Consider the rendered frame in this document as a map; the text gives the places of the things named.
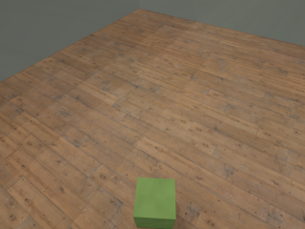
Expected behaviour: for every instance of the carton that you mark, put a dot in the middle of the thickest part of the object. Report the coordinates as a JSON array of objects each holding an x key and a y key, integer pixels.
[{"x": 154, "y": 204}]

